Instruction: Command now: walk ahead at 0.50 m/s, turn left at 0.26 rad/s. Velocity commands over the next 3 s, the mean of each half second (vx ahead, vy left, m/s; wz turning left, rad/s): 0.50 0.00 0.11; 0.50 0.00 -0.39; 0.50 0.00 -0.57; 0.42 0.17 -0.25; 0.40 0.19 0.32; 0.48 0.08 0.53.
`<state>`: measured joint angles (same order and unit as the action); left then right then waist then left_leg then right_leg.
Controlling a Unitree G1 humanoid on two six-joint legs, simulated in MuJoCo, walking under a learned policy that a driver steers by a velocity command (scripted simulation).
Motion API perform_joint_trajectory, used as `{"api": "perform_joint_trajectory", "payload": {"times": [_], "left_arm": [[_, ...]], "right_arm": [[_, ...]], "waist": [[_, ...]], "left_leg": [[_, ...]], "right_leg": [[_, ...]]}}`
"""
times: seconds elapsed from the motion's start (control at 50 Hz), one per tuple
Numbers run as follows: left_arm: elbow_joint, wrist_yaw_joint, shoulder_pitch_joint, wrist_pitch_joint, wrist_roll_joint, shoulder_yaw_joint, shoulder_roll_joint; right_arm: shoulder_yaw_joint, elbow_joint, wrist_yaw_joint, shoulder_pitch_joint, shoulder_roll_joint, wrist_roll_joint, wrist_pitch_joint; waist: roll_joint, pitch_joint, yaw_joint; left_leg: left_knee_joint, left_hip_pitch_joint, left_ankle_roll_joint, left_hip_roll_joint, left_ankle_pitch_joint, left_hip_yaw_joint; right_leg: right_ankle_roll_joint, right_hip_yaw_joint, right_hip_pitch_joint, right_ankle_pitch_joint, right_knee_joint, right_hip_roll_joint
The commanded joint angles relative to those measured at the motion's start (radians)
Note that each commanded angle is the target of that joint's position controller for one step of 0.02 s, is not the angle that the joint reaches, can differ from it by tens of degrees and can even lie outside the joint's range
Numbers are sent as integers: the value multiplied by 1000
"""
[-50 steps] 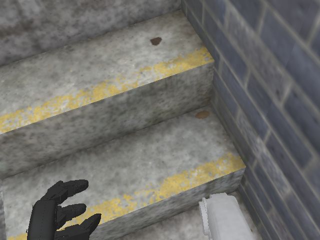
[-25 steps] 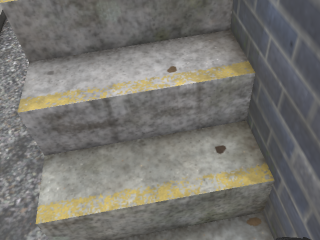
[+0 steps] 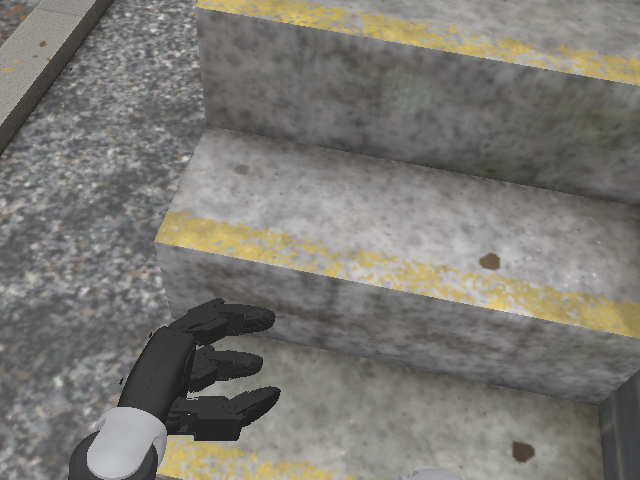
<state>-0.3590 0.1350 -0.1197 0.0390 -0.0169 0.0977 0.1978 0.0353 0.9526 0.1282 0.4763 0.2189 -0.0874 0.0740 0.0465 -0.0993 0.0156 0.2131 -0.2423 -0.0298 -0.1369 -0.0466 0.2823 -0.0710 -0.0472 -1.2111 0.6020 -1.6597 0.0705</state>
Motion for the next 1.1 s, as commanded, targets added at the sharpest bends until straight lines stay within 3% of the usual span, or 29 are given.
{"api": "perform_joint_trajectory", "payload": {"times": [0.02, 0.04, 0.06, 0.08, 0.12, 0.14, 0.16, 0.24, 0.36, 0.42, 0.44, 0.46, 0.48, 0.5, 0.52, 0.54, 0.56, 0.58, 0.6, 0.62, 0.64, 0.68, 0.72, 0.78, 0.84, 0.92, 1.0, 1.08, 1.1], "left_arm": [[-88, 23, 407, 63, -20, -102, 170], [-139, 9, 497, 86, -52, -131, 166], [-171, 5, 492, 84, -67, -147, 205], [-142, -18, 502, 58, -64, -142, 186], [-271, -5, 425, -6, -21, -121, 116], [-355, -6, 482, -34, -28, -93, 36], [-446, -19, 472, -65, -34, -82, -4], [-513, -42, 371, -125, -42, -79, 15], [-713, -69, 767, -148, -100, -77, 38], [-775, -73, 858, -145, -128, -75, 53], [-655, -186, 701, -152, 21, -116, 27], [-605, -225, 574, -164, 36, -125, 77], [-556, -253, 544, -160, 65, -153, 115], [-725, -12, 647, -163, -75, -124, 193], [-674, 81, 624, -186, -25, -124, 210], [-669, 125, 627, -203, -13, -128, 217], [-702, 145, 645, -210, -29, -148, 233], [-765, 155, 800, -204, -89, -117, 107], [-765, 156, 822, -177, -105, -116, 58], [-771, 145, 761, -141, -24, -177, 135], [-737, 108, 642, -140, 14, -196, 152], [-731, 63, 580, -172, -17, -185, 70], [-717, 55, 571, -165, -40, -172, 31], [-701, 52, 564, -149, -4, -166, 30], [-671, 78, 523, -154, 41, -165, 85], [-638, 46, 425, -160, 44, -144, 133], [-553, 10, 252, -102, 35, -104, 114], [-418, -32, 108, -25, 54, -81, 83], [-400, -21, 117, 5, 55, -75, 95]], "right_arm": [[-121, -66, 26, -104, 368, 58, 39], [-112, -5, 25, -62, 278, 50, 2], [-80, -24, 36, -91, 136, 23, -25], [-74, -58, 35, -120, 100, 51, -29], [-77, -151, -21, -326, 120, 104, -12], [-71, -148, -40, -330, 151, 82, -6], [-43, -136, -59, -287, 118, 67, -1], [-29, -163, -79, -288, 145, 52, -31], [26, -305, -87, -620, 81, 51, -10], [59, -406, -83, -821, 42, 57, -8], [39, -485, -73, -898, -153, 5, -71], [27, -506, -72, -868, -85, -9, -98], [40, -539, -57, -885, -58, 42, -114], [59, -636, -29, -1002, -38, 50, -150], [3, -592, -7, -809, 16, 75, -146], [-25, -549, -12, -667, 113, 75, -125], [-40, -489, -31, -514, 129, 73, -116], [-56, -405, -47, -369, 148, 106, -107], [-78, -339, -84, -197, 179, 89, -120], [-120, -323, -102, -106, 255, 81, -145], [-123, -282, -102, -120, 244, 67, -115], [-86, -181, -77, -202, 127, 87, -70], [-35, -118, -63, -284, -35, 63, -44], [-55, -37, -83, -168, 32, 16, 0], [-78, -6, -68, -111, 151, -13, -8], [-52, 31, -37, -53, 150, -39, -1], [-9, 73, -44, 42, 106, -68, 27], [30, 84, -49, 66, 70, -83, 59], [33, 43, -11, -141, 122, -75, 40]], "waist": [[134, -294, -228], [66, -310, -252], [-204, -304, -198], [-297, -286, -209], [-186, 15, -124], [-45, 26, -119], [-40, 30, -76], [-53, 44, -6], [-178, 107, -142], [-90, 143, -173], [-48, 241, -80], [-48, 289, -49], [-67, 233, -74], [-307, 108, 9], [-343, 51, 78], [-323, -85, 96], [-349, -158, 98], [-75, -286, 82], [75, -320, 141], [214, -219, 190], [118, -124, 155], [-51, -14, 75], [-107, -16, -15], [-30, 93, -32], [86, 101, -12], [23, 205, -10], [40, 196, 18], [57, 128, 22], [67, 128, -85]], "left_leg": [[401, 387, -269, -176, 1848, -37], [664, 95, -305, -108, 1531, -65], [1073, -366, -185, 148, 404, -35], [1522, -570, -132, 204, 262, 150], [1913, -939, -125, 280, 111, 85], [1956, -1016, -132, 302, 68, 103], [1960, -1046, -144, 291, 25, 105], [1813, -1081, -82, 204, -203, -57], [2087, -1402, -183, 121, -491, -188], [1801, -1588, -204, 46, -503, -233], [1747, -1196, -51, 36, -362, -290], [1651, -1110, 3, 3, -295, -267], [1280, -786, -14, 5, -531, -289], [1265, -550, -92, 74, -503, -386], [1255, -368, -23, 178, -454, -600], [1009, -206, -57, 243, -323, -606], [854, -90, -86, 235, -233, -523], [798, 223, -204, 145, -42, -265], [499, 293, -282, -54, 38, 175], [195, -50, -366, -242, -291, 561], [136, -154, -310, -260, -486, 561], [216, -115, -174, -228, -411, 307], [248, -111, -98, -184, -207, 39], [217, -82, 46, -102, -119, -276], [139, -110, -39, -131, -175, -337], [95, -14, -98, -230, -254, -292], [-15, 161, -124, -262, -340, -326], [-143, 182, -132, -232, -90, -502], [-215, -78, -176, -201, 229, -615]], "right_leg": [[22, -13, 522, -220, 657, 75], [-40, 126, 745, -259, 721, 89], [-290, 674, 914, -306, 964, -129], [-337, 1033, 834, 105, 1129, -267], [-295, 896, 779, 200, 1117, -232], [-285, 833, 841, 81, 1095, -206], [-255, 737, 831, -6, 1052, -187], [-217, 486, 771, -40, 1168, -168], [-207, 482, 1042, -225, 1186, -212], [-196, 508, 1217, -202, 1260, -265], [-175, 437, 940, -361, 1502, -287], [-158, 454, 865, -494, 1531, -312], [-163, 381, 783, -610, 1687, -344], [-214, 316, 528, -1030, 1589, -301], [-298, 269, 693, -1883, 1514, -310], [-268, 244, 851, -2362, 1380, -279], [-241, 217, 904, -2363, 1209, -283], [-193, 262, 631, -1987, 1013, -275], [-91, 271, 572, -1163, 775, -218], [2, 327, 630, -743, 91, -95], [16, 386, 459, -736, -372, -54], [-24, 449, 179, -729, -575, -18], [-46, 445, 153, -705, -456, -34], [-13, 351, 19, -670, -342, -4], [-15, 245, -92, -624, -722, 66], [-53, 284, -374, -638, -860, 53], [-99, 185, -616, -656, -799, -23], [-144, 18, -434, -636, -486, -106], [-180, -79, -103, -638, -305, -108]]}}
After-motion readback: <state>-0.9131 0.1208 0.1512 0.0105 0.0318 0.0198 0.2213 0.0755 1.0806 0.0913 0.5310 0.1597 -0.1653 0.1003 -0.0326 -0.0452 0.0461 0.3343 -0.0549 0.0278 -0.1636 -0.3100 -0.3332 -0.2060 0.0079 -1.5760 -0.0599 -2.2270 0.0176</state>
